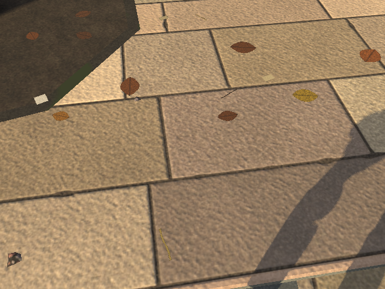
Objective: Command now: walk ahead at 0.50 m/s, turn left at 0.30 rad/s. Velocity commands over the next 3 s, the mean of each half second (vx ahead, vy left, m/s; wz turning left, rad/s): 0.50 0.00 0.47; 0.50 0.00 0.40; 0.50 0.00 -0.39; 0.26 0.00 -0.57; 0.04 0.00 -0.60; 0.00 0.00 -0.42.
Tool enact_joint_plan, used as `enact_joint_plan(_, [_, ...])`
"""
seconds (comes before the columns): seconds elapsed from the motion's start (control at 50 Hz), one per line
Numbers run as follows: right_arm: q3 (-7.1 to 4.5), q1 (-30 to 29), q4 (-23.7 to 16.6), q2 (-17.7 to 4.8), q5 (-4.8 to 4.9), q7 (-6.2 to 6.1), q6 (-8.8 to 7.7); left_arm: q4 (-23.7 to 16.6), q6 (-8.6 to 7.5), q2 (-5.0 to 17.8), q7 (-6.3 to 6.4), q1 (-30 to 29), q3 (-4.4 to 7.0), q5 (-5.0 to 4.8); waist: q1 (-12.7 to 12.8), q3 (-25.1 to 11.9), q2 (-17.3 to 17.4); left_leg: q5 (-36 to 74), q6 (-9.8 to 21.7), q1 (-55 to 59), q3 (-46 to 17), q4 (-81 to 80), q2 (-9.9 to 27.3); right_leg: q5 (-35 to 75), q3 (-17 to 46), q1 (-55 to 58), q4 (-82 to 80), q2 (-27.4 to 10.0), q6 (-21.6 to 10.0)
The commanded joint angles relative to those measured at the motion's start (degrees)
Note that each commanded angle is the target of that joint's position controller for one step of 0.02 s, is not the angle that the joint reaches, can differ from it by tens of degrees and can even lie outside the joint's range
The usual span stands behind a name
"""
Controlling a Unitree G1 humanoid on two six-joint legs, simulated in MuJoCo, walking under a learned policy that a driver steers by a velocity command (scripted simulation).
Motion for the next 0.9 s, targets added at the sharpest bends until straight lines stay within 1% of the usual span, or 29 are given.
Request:
enact_joint_plan(0.02, [-0.61,5.7,-0.5,-3.0,-0.55,0.44,0.71,-5.9,-1.77,10.1,0.2,-9.9,2.39,0.01,-5.7,-3.5,-8.9,6.9,-0.5,10.0,1.3,-6.3,1.1,7.6,6.8,-5.7,-11.0,-14.4,-8.8])
enact_joint_plan(0.06, [-1.25,3.7,-0.7,-4.7,-0.48,0.55,1.5,-5.5,-2.03,10.6,0.19,-10.6,2.6,-0.32,-5.4,-2.6,-8.7,8.3,-0.4,10.3,1.5,-9.6,1.8,5.9,4.6,-3.3,-11.2,-15.6,-7.9])
enact_joint_plan(0.12, [-1.97,1.2,-1.4,-5.3,-0.46,0.87,2.14,-4.2,-1.15,11.1,0.27,-9.6,2.94,-0.6,-4.7,-0.3,-7.2,5.1,0.9,9.5,3.2,-14.8,2.1,4.0,1.6,2.3,-9.3,-17.8,-7.0])
enact_joint_plan(0.16, [-2.99,7.6,1.0,-5.6,-0.54,0.9,2.24,-3.9,-0.11,10.5,0.71,-11.2,2.82,-0.73,-8.0,-1.6,-5.1,4.7,2.4,18.8,7.3,-19.5,-0.9,6.1,-3.0,0.4,-0.6,-15.9,-5.9])
enact_joint_plan(0.18, [-4.61,15.3,4.3,-7.8,-0.71,0.81,2.22,-4.1,0.32,8.1,1.02,-11.0,2.12,-0.22,-10.4,-3.7,-0.2,2.1,3.7,27.6,8.2,-22.7,-4.5,10.2,-6.2,-2.9,13.5,-11.6,-5.0])
enact_joint_plan(0.2, [-6.18,20.2,5.5,-13.3,-0.7,0.5,1.84,-6.4,0.64,4.9,1.31,-11.9,0.83,0.84,-11.0,-0.1,13.0,-1.3,8.9,31.8,-10.0,-33.0,2.9,-4.0,-7.5,-15.2,35.2,-5.7,-1.5])
enact_joint_plan(0.22, [-5.67,17.9,2.6,-16.9,-0.61,0.61,0.28,-9.7,-0.49,1.7,1.25,-9.7,-0.37,0.91,-5.6,-1.4,19.6,-10.2,18.7,39.4,-38.6,-42.1,10.6,-17.6,0.6,-34.6,49.5,1.8,0.9])
enact_joint_plan(0.24, [-5.12,15.2,1.2,-13.7,-0.88,0.99,-1.11,-10.1,-2.12,5.3,0.54,-10.3,0.03,-1.47,-5.8,-3.3,13.9,-17.9,21.6,38.8,-45.2,-47.7,14.9,-16.0,6.8,-40.2,55.7,-0.9,0.2])
enact_joint_plan(0.26, [-4.1,12.8,0.5,-10.0,-0.59,0.99,-2.04,-10.0,-2.97,8.1,-0.01,-12.0,0.58,-2.33,-5.4,-1.8,8.4,-16.6,19.0,35.7,-39.5,-46.2,14.0,-10.3,8.0,-39.7,53.6,-4.3,-0.9])
enact_joint_plan(0.28, [-3.61,11.2,0.3,-8.5,-0.38,1.01,-2.31,-9.4,-3.18,8.0,0.12,-12.7,0.66,-1.32,-4.6,-1.3,4.4,-11.2,16.4,33.0,-33.3,-44.7,11.9,-6.3,7.3,-37.1,50.7,-6.1,-0.8])
enact_joint_plan(0.3, [-3.1,9.6,0.0,-7.6,-0.45,0.7,-2.32,-9.4,-3.16,7.6,0.36,-13.9,0.7,0.19,-4.0,-1.1,2.6,-4.9,14.6,30.0,-28.7,-44.3,10.0,-3.8,7.3,-34.1,46.6,-7.2,-0.3])
enact_joint_plan(0.32, [-2.66,9.1,-0.2,-6.6,-0.67,0.13,-2.38,-9.6,-2.86,7.7,0.2,-14.7,0.91,0.86,-3.3,-1.4,2.3,0.5,13.3,27.8,-25.1,-44.4,8.3,-1.1,7.5,-30.9,42.9,-7.5,0.3])
enact_joint_plan(0.38, [-2.95,11.7,-0.1,-7.3,-0.5,-1.39,-2.35,-10.7,-1.93,5.2,-0.17,-18.5,0.21,1.03,-4.2,-2.1,1.1,16.2,12.2,27.8,-17.5,-43.7,5.5,6.4,5.1,-28.3,32.7,-5.1,2.4])
enact_joint_plan(0.42, [-3.1,13.6,0.2,-7.5,-0.44,-1.99,-1.95,-11.5,-1.58,3.0,-0.5,-21.8,-0.65,0.62,-5.5,-1.6,1.4,17.7,11.3,26.5,-14.6,-42.9,4.1,11.3,4.5,-25.7,25.0,-3.3,3.2])
enact_joint_plan(0.5, [-3.21,17.8,1.5,-7.6,0.21,-2.4,-0.83,-14.0,-1.4,3.0,-1.12,-28.6,-0.82,-0.5,-8.3,1.3,3.4,11.7,10.4,27.3,-17.1,-41.9,4.9,13.8,5.0,-24.6,14.3,-1.5,3.7])
enact_joint_plan(0.56, [-3.48,16.6,1.3,-8.4,0.16,-2.47,-0.1,-14.1,-1.85,5.2,-0.89,-25.8,0.13,-0.43,-6.0,1.1,5.8,13.5,9.0,24.5,-19.3,-40.9,6.1,12.0,4.0,-15.0,11.9,-0.5,2.6])
enact_joint_plan(0.58, [-2.96,14.9,0.4,-7.0,-0.37,-2.41,-0.37,-12.4,-2.28,7.3,-0.6,-18.8,1.3,0.05,-2.2,-2.7,6.8,20.8,8.0,22.8,-18.0,-36.8,4.1,10.8,1.8,-6.1,12.6,0.3,0.6])
enact_joint_plan(0.6, [-2.55,12.9,-1.2,-5.4,0.01,-2.46,-0.75,-10.7,-2.51,9.7,0.0,-11.4,2.5,0.75,1.4,-7.6,6.0,28.5,5.2,15.7,-14.9,-27.5,0.7,10.4,5.6,7.9,13.1,-2.9,-2.5])
enact_joint_plan(0.62, [-1.68,13.2,-3.3,-3.7,1.02,-2.77,-0.99,-9.2,-1.93,13.2,0.54,-1.6,4.02,1.3,5.0,-18.3,-5.8,22.7,0.2,1.8,-7.9,-8.2,-5.2,-4.5,22.7,27.3,10.0,-13.6,-9.0])
enact_joint_plan(0.64, [-0.91,15.5,-4.5,-2.5,0.46,-2.36,-1.44,-8.7,-1.26,12.6,0.49,3.2,3.68,1.05,5.1,-25.6,-19.9,-11.8,-1.1,-6.8,-7.9,6.4,-7.3,-19.1,44.4,35.7,0.5,-23.4,-13.0])
enact_joint_plan(0.66, [-2.01,13.8,-3.8,-6.1,0.87,-1.66,-1.39,-8.8,-1.07,9.3,1.2,0.2,2.62,0.91,3.9,-18.2,-16.1,-11.8,-1.5,-11.5,-9.3,15.8,-4.8,-23.2,45.8,29.6,-2.2,-24.1,-12.4])
enact_joint_plan(0.68, [-2.31,9.9,-4.4,-7.3,0.56,-1.31,-1.28,-8.8,-0.65,8.5,1.84,-2.3,2.4,0.46,3.4,-11.3,-10.8,-8.2,-1.3,-11.9,-6.7,16.7,-2.9,-18.1,38.9,21.5,-2.9,-22.8,-11.5])
enact_joint_plan(0.7, [-2.21,7.5,-4.9,-6.5,-0.1,-1.15,-1.22,-7.9,-0.35,7.4,2.09,-4.2,2.16,0.39,2.0,-6.5,-6.7,-5.3,-0.9,-10.3,-5.1,15.6,-0.8,-10.4,32.2,14.0,-3.5,-21.3,-11.1])
enact_joint_plan(0.72, [-2.38,6.4,-4.9,-5.5,-0.31,-1.06,-1.04,-7.5,-0.44,5.7,1.94,-5.8,1.65,0.87,0.2,-4.0,-5.3,-4.0,-0.3,-7.4,-4.6,14.1,0.9,-4.8,26.7,7.7,-4.9,-19.1,-10.2])
enact_joint_plan(0.74, [-2.28,7.5,-4.7,-4.1,0.26,-0.92,-0.57,-7.2,-0.57,4.5,1.74,-7.6,1.31,1.18,-1.8,-2.8,-6.6,-3.6,0.1,-4.3,-4.5,13.1,1.9,-2.4,22.6,3.2,-6.4,-17.7,-9.6])
enact_joint_plan(0.78, [-1.69,8.1,-4.6,-1.9,0.6,-0.55,0.34,-6.3,-1.17,4.1,1.36,-8.7,1.37,0.17,-3.1,-1.1,-7.8,-2.4,-0.1,-2.6,-3.8,10.0,2.7,0.9,17.0,-0.8,-8.8,-17.2,-10.3])
enact_joint_plan(0.82, [-1.01,5.4,-5.6,-1.0,-0.07,-0.27,0.42,-5.0,-1.48,6.8,0.96,-7.5,2.28,-0.23,-2.9,-0.1,-6.8,0.6,-0.4,-2.0,-3.3,1.9,3.0,2.8,13.7,-1.7,-10.6,-17.3,-11.1])
enact_joint_plan(0.86, [0.22,3.7,-5.7,0.2,-0.81,0.58,-0.19,-4.6,-1.12,9.2,0.42,-8.8,2.76,-1.1,-3.4,-0.4,-6.4,4.0,-0.2,7.0,-1.0,-10.9,2.0,5.6,8.4,-6.5,-11.0,-14.7,-10.5])
enact_joint_plan(0.9, [-0.19,1.4,-5.6,-2.3,-0.9,1.26,-0.82,-4.0,-0.75,11.1,-0.08,-7.4,3.01,-1.82,-2.5,-0.9,-6.6,7.3,-0.6,11.6,1.3,-15.7,0.1,6.9,8.7,-6.4,-10.3,-15.4,-10.8])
